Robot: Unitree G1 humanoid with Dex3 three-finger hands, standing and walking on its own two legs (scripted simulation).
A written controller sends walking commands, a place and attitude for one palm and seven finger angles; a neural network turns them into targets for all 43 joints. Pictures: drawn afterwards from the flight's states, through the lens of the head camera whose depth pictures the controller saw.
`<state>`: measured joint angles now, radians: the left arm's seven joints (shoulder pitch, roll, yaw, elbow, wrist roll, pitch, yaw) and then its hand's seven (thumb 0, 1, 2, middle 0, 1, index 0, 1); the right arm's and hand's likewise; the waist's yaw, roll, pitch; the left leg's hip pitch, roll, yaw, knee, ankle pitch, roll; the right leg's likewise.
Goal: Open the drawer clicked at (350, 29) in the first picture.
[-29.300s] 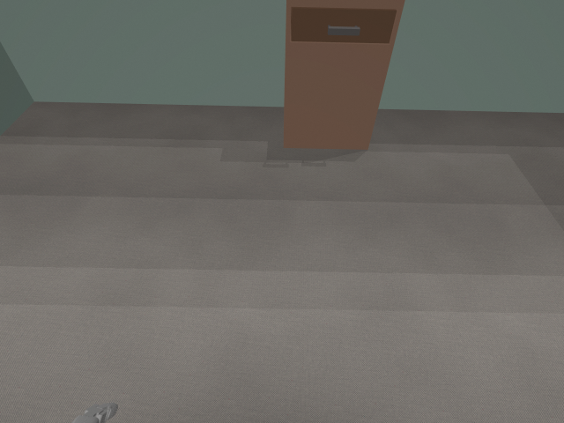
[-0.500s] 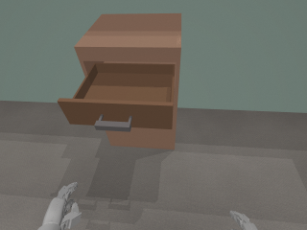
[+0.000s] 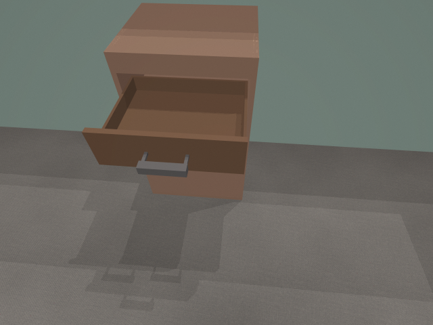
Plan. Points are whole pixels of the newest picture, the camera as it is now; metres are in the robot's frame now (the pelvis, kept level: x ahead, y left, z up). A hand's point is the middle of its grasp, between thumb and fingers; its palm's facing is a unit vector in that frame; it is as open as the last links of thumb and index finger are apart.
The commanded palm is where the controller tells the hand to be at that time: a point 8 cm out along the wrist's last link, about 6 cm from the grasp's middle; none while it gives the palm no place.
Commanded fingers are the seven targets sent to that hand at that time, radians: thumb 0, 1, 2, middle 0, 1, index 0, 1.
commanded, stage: let the arm hang, fingers relaxed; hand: left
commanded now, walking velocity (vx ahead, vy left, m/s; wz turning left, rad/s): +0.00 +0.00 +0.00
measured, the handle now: (164, 162) +0.54 +0.19 -0.09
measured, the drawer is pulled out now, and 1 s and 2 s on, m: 0.30 0.30 0.30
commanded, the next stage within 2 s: look to check the result in 0.42 s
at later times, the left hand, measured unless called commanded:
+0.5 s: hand out of the picture -0.03 +0.14 -0.18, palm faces +0.03 -0.99 -0.17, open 7.4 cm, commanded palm none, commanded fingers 0.00 0.90 0.90 -0.20 -0.30 -0.20 -0.30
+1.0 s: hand out of the picture -0.01 +0.12 -0.17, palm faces +0.03 -0.98 -0.17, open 7.4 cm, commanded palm none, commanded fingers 0.00 0.90 0.90 -0.20 -0.30 -0.20 -0.30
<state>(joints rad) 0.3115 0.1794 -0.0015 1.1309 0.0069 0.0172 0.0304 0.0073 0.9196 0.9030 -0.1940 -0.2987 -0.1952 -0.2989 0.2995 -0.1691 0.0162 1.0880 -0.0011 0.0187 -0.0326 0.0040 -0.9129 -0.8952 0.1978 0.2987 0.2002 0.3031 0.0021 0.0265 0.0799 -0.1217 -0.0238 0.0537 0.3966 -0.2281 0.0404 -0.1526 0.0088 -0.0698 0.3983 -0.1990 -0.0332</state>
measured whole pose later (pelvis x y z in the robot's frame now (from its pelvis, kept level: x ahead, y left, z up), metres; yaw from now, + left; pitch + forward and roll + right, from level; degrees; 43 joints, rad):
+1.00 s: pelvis +0.01 -0.03 +0.00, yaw -1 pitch -2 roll +0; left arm 0.31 0.09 0.00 1.15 0.01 -0.02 0.04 0.01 0.91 0.90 -0.19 -0.30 -0.20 -0.30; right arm 0.31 -0.09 0.00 1.14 0.00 0.01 -0.04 0.00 -0.91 -0.90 0.20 0.30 0.20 0.30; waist -0.01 0.02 0.06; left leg -0.13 0.01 0.06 0.40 -0.24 0.00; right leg -0.17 0.05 -0.07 0.40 -0.21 -0.07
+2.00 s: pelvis +0.02 -0.03 +0.00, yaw -1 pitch -1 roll +0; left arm 0.30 0.10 0.01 1.15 0.00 -0.02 0.04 0.01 0.91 0.90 -0.19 -0.30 -0.20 -0.30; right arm 0.32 -0.09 0.00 1.14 0.00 0.01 -0.05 0.00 -0.91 -0.90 0.20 0.30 0.20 0.30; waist -0.01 0.01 0.06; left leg -0.11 0.03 0.06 0.39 -0.25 -0.01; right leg -0.14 0.07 -0.06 0.38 -0.21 -0.08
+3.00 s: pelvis +0.03 -0.03 +0.00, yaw -2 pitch -1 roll +0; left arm 0.30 0.11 0.01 1.15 0.01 -0.02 0.04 0.01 0.91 0.90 -0.19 -0.30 -0.20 -0.30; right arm 0.31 -0.10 0.00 1.15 0.00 0.00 -0.05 0.00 -0.91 -0.90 0.20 0.30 0.20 0.30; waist -0.01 0.01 0.06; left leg -0.09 0.02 0.07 0.37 -0.26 -0.01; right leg -0.14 0.06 -0.05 0.38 -0.23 -0.07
